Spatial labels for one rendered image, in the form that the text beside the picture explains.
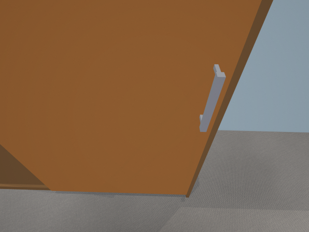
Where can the wardrobe door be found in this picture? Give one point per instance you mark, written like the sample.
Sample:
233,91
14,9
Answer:
14,172
105,95

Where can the handle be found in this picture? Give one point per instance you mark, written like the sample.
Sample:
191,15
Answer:
212,99

